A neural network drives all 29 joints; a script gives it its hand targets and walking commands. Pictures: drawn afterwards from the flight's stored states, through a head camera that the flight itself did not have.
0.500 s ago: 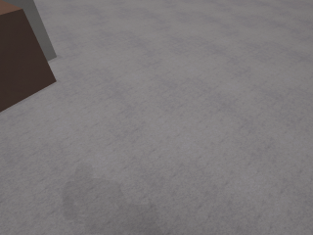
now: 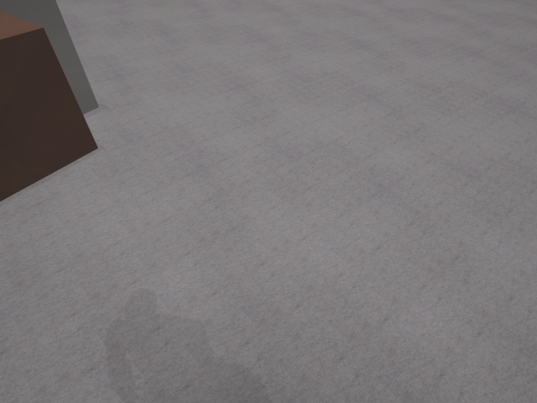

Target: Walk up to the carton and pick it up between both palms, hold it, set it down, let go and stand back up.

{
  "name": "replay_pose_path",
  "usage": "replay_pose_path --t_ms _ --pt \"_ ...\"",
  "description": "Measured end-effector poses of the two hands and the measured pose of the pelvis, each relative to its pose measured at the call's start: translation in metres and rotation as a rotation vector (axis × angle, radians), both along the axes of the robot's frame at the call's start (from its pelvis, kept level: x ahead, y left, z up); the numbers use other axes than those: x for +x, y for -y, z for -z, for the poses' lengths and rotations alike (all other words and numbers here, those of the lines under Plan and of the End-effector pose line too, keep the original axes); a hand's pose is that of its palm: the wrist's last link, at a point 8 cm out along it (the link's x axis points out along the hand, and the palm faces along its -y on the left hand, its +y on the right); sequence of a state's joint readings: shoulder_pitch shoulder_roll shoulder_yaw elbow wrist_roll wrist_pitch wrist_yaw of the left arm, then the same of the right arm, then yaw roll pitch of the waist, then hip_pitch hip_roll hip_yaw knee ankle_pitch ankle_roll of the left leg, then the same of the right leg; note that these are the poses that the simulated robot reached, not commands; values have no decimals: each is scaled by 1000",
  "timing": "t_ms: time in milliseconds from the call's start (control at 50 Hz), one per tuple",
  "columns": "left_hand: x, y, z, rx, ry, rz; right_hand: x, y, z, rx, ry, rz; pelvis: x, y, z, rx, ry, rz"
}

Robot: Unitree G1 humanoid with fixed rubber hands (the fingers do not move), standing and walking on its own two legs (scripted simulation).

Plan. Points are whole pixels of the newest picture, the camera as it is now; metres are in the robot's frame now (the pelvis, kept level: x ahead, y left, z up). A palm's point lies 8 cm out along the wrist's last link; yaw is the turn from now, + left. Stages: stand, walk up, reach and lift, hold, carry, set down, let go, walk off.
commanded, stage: stand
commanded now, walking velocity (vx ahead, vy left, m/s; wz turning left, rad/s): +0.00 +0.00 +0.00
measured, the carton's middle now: out of the picture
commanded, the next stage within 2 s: walk up in 1.48 s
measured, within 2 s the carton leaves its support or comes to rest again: neither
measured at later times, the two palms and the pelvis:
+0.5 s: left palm out of the picture -0.02 +0.19 -0.15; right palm out of the picture -0.02 -0.20 -0.15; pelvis +0.00 +0.00 +0.00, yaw +0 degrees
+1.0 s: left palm out of the picture -0.01 +0.19 -0.15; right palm out of the picture -0.02 -0.19 -0.15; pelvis +0.02 +0.00 +0.01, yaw +0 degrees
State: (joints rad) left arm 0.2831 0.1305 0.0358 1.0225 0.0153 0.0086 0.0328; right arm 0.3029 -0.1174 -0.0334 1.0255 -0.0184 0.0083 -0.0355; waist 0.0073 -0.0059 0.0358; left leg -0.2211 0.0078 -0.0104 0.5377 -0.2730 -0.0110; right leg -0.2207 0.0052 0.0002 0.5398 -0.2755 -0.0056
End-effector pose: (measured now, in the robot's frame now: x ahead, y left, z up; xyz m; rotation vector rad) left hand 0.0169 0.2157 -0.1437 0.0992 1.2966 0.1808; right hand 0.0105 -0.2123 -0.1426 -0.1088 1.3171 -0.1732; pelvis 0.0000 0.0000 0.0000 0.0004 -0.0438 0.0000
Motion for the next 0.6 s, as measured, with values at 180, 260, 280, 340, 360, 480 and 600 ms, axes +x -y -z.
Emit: replay_pose_path --t_ms 180,260,280,340,360,480,600 --pt "-25 12 2 -25 -79 -21 -20 -9 4 29 -66 20 0 1 -3 -1 2 -2" --pt "-31 17 2 -32 -97 -28 -23 -11 4 34 -80 25 1 1 -3 -1 3 -2" --pt "-31 18 2 -33 -101 -30 -24 -12 4 35 -83 25 1 1 -3 -1 3 -2" --pt "-34 20 3 -36 -110 -30 -25 -12 4 36 -90 26 1 2 -4 -1 2 -1" --pt "-34 21 3 -38 -113 -30 -26 -12 4 36 -93 26 2 2 -4 -1 3 0" --pt "-36 24 3 -43 -125 -27 -28 -14 4 40 -104 32 3 2 -4 -2 2 -1" --pt "-36 25 4 -48 -138 -24 -32 -18 4 47 -124 33 5 2 -5 -4 0 -2"
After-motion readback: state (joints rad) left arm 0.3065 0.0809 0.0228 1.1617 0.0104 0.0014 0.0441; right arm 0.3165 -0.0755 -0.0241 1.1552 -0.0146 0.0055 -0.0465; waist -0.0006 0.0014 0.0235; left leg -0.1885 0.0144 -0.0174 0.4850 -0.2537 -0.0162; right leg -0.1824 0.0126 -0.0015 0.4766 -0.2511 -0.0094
